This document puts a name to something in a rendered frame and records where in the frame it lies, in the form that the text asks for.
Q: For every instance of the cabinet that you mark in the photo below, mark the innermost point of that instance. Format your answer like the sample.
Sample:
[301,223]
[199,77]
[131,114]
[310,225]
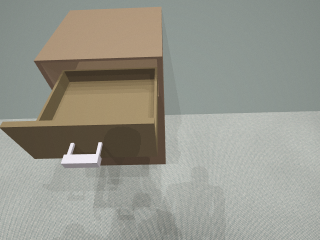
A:
[110,39]

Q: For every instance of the drawer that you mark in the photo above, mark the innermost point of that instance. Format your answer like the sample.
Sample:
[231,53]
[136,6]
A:
[115,106]

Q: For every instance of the handle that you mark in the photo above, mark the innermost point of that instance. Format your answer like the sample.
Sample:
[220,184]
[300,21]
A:
[71,160]

